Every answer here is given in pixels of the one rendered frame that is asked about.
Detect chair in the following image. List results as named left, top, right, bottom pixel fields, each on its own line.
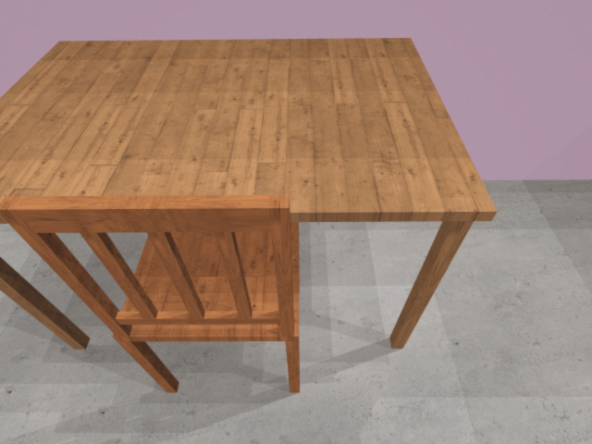
left=0, top=195, right=300, bottom=393

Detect table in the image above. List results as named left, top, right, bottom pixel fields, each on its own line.
left=0, top=38, right=498, bottom=350

